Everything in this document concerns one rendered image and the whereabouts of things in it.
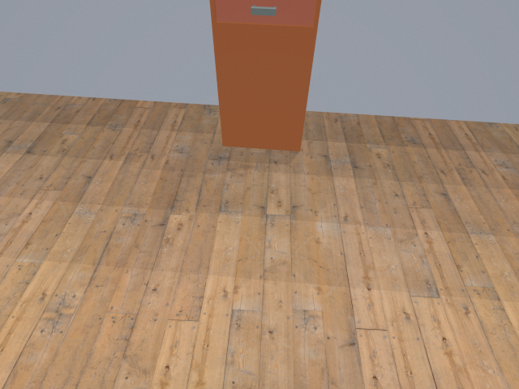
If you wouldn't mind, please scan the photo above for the cabinet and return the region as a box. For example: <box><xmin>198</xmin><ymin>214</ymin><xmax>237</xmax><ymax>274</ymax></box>
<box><xmin>210</xmin><ymin>0</ymin><xmax>321</xmax><ymax>152</ymax></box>

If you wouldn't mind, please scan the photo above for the drawer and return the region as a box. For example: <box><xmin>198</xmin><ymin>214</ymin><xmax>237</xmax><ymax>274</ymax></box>
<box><xmin>215</xmin><ymin>0</ymin><xmax>315</xmax><ymax>26</ymax></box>

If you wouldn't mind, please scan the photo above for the handle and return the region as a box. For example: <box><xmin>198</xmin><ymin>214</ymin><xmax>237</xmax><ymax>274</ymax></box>
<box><xmin>251</xmin><ymin>5</ymin><xmax>277</xmax><ymax>16</ymax></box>

